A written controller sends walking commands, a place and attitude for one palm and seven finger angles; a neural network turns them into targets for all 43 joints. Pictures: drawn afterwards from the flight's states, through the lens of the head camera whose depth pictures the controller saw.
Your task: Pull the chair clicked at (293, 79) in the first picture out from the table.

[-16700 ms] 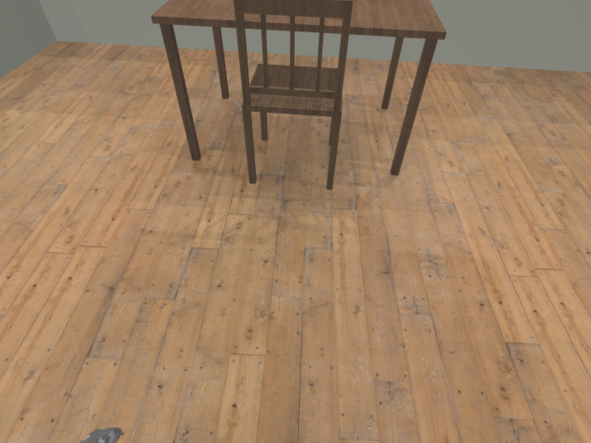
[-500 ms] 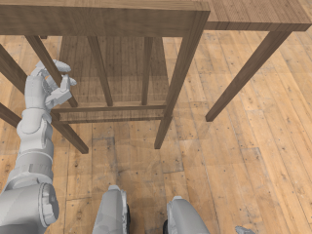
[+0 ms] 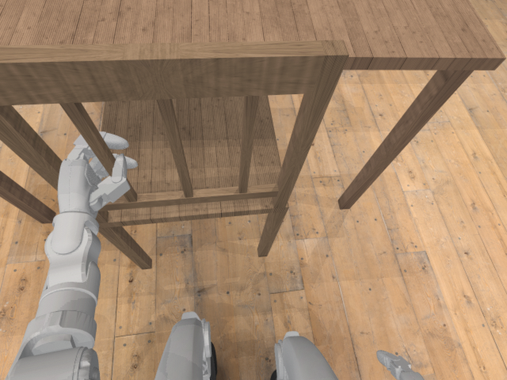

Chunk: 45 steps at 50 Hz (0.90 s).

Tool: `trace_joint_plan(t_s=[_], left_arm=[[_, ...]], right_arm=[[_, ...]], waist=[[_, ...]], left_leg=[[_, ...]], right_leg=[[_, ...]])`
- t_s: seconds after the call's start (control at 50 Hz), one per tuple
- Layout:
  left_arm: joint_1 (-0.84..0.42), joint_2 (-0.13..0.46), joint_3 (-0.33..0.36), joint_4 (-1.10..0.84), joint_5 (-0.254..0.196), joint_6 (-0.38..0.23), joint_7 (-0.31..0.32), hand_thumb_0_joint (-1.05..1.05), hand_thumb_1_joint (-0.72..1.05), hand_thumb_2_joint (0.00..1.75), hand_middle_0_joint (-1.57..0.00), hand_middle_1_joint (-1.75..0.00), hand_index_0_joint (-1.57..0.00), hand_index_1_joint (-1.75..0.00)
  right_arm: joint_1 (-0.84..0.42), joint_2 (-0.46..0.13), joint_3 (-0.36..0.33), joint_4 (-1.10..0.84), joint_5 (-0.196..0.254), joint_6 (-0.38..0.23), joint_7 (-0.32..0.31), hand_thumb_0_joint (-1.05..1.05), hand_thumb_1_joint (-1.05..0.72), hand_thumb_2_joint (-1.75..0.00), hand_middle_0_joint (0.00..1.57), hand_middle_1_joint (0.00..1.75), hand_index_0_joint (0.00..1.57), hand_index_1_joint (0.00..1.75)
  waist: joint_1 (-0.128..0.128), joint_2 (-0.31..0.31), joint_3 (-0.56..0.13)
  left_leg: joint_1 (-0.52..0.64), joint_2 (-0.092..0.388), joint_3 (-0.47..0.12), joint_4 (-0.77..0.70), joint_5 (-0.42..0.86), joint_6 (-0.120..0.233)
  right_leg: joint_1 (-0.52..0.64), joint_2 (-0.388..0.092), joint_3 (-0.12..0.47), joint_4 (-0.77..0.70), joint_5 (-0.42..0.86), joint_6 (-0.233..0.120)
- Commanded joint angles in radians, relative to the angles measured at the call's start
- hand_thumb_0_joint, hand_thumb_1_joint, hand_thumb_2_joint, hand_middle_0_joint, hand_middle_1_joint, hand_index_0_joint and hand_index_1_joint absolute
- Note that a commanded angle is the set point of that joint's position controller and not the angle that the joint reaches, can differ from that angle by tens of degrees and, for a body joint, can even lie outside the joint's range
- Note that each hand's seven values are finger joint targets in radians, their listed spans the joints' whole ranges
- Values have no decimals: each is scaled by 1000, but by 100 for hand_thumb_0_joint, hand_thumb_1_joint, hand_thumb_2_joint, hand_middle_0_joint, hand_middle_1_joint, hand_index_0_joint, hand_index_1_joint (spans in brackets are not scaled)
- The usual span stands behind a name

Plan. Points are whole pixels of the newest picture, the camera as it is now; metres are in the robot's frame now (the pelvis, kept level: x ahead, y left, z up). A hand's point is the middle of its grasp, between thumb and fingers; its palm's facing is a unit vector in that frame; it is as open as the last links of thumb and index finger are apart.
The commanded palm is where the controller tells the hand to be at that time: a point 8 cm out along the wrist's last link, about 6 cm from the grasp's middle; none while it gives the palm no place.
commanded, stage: hook a spindle and tug to test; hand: left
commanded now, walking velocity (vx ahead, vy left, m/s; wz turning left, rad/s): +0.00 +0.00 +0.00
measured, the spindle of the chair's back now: (179, 155) +0.46 +0.12 +0.02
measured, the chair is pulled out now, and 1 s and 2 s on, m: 0.02 0.15 0.21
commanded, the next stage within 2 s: step backward, pulling the chair out in 0.06 s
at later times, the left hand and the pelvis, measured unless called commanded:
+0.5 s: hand (130, 193) +0.38 +0.18 +0.03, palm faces +0.14 -0.98 -0.12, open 4.9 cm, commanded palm +0.37 +0.22 +0.04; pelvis +0.01 +0.01 +0.09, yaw +1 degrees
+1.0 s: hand (155, 264) +0.28 +0.13 +0.04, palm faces +0.07 -0.98 -0.16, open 4.9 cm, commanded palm +0.29 +0.18 +0.05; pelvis -0.06 -0.01 +0.10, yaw +2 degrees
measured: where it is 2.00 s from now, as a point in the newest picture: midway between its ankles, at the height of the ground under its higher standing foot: outside the picture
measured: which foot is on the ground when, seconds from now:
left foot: down 0.00-1.00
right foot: down 0.00-1.00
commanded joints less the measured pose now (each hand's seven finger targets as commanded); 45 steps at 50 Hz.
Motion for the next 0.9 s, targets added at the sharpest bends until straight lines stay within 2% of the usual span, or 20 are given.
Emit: trace_joint_plan(t_s=[0.0,0.12,0.14,0.16,0.18,0.22,0.24,0.26,0.34,0.4,0.5,0.56,0.6,0.66,0.72,0.76,0.78,0.8,0.86,0.88], left_arm=[[-166,185,29,-264,-14,-105,-12,0,90,90,-50,-145,-50,-145],[-250,224,68,-206,-8,-118,-10,0,90,90,-50,-145,-50,-145],[-338,228,45,-260,-4,-126,-11,0,90,90,-50,-145,-50,-145],[-486,461,44,-466,123,-15,115,0,90,90,-50,-145,-50,-145],[-494,397,13,-526,125,45,170,0,90,90,-50,-145,-50,-145],[-272,305,-25,-398,129,142,219,0,90,90,-50,-145,-50,-145],[-189,229,-77,-272,128,194,230,0,90,90,-50,-145,-50,-145],[-163,179,-117,-202,132,233,241,0,90,90,-50,-145,-50,-145],[-280,158,-154,-1,146,270,272,0,90,90,-50,-145,-50,-145],[-388,159,-160,100,153,228,277,0,90,90,-50,-145,-50,-145],[-398,103,-199,184,147,188,256,0,90,90,-50,-145,-50,-145],[-366,82,-210,174,135,176,247,0,90,90,-50,-145,-50,-145],[-318,90,-199,150,132,172,243,0,90,90,-50,-145,-50,-145],[-290,85,-205,105,126,166,239,0,90,90,-50,-145,-50,-145],[-297,84,-214,93,120,162,241,0,90,90,-50,-145,-50,-145],[-332,91,-221,100,120,153,249,0,90,90,-50,-145,-50,-145],[-340,127,-201,113,122,152,256,0,90,90,-50,-145,-50,-145],[-353,111,-220,122,123,148,260,0,90,90,-50,-145,-50,-145],[-406,118,-236,164,126,135,276,0,90,90,-50,-145,-50,-145],[-403,147,-219,181,127,139,284,0,90,90,-50,-145,-50,-145]], right_arm=[[89,-168,-64,-86,6,-35,-12,0,-90,-90,20,30,20,30],[84,-172,-62,-67,1,-38,-24,0,-90,-90,20,30,20,30],[81,-172,-61,-67,3,-41,-28,0,-90,-90,20,30,20,30],[106,-145,-44,-151,56,13,-55,0,-90,-90,20,30,20,30],[116,-134,-46,-176,60,13,-78,0,-90,-90,20,30,20,30],[102,-141,-43,-169,62,18,-101,0,-90,-90,20,30,20,30],[86,-136,-38,-156,66,32,-105,0,-90,-90,20,30,20,30],[81,-137,-35,-146,68,43,-111,0,-90,-90,20,30,20,30],[97,-161,-32,-89,58,56,-128,0,-90,-90,20,30,20,30],[100,-165,-37,-54,50,54,-136,0,-90,-90,20,30,20,30],[89,-163,-53,-18,40,41,-131,0,-90,-90,20,30,20,30],[54,-158,-54,-23,35,23,-125,0,-90,-90,20,30,20,30],[41,-159,-56,-32,36,13,-125,0,-90,-90,20,30,20,30],[22,-161,-60,-46,46,0,-129,0,-90,-90,20,30,20,30],[14,-158,-62,-43,55,-14,-138,0,-90,-90,20,30,20,30],[10,-157,-63,-30,57,-30,-145,0,-90,-90,20,30,20,30],[11,-166,-68,-21,57,-36,-151,0,-90,-90,20,30,20,30],[8,-159,-64,-10,58,-42,-151,0,-90,-90,20,30,20,30],[-11,-152,-56,23,64,-63,-159,0,-90,-90,20,30,20,30],[-9,-162,-59,37,70,-68,-163,0,-90,-90,20,30,20,30]], waist=[[23,79,-481],[6,45,-441],[0,101,-467],[71,261,-750],[52,313,-706],[51,238,-598],[48,134,-490],[36,92,-399],[23,0,-293],[29,95,-273],[41,237,-262],[49,254,-234],[56,230,-233],[57,143,-242],[50,47,-230],[43,22,-202],[46,18,-185],[45,24,-171],[41,-67,-83],[48,-100,-66]], left_leg=[[605,-34,-70,-104,466,-10],[532,-38,-65,-84,384,-7],[570,-37,-68,-89,388,-9],[958,-21,-43,-282,409,3],[1056,-34,-57,-322,476,0],[1000,-22,-69,-347,540,8],[920,-7,-79,-381,452,13],[844,0,-77,-405,426,20],[852,31,-70,-467,629,22],[963,55,-82,-517,762,22],[1097,121,-177,-603,889,43],[1073,149,-217,-674,741,53],[1058,155,-219,-689,693,58],[984,140,-180,-681,569,43],[947,125,-151,-688,445,31],[948,102,-121,-678,356,14],[942,94,-111,-672,316,8],[939,82,-96,-666,292,-2],[949,12,-41,-581,137,-32],[963,-9,-40,-528,128,-42]], right_leg=[[34,23,-8,-141,502,-33],[18,22,-1,-134,453,-29],[11,19,3,-137,446,-31],[400,-49,87,-307,511,-46],[382,-33,52,-358,594,-44],[385,-35,50,-384,667,-32],[407,-37,53,-424,606,-18],[427,-43,50,-443,605,-13],[534,-71,56,-530,775,21],[545,-80,54,-551,766,22],[513,-50,39,-528,471,5],[523,-44,38,-531,321,-4],[570,-43,39,-553,339,-6],[664,-54,47,-610,460,-10],[716,-78,74,-654,489,-11],[703,-108,105,-705,468,-15],[699,-130,132,-729,446,-20],[702,-156,152,-750,442,-24],[611,-257,246,-873,287,-48],[581,-291,277,-910,255,-65]])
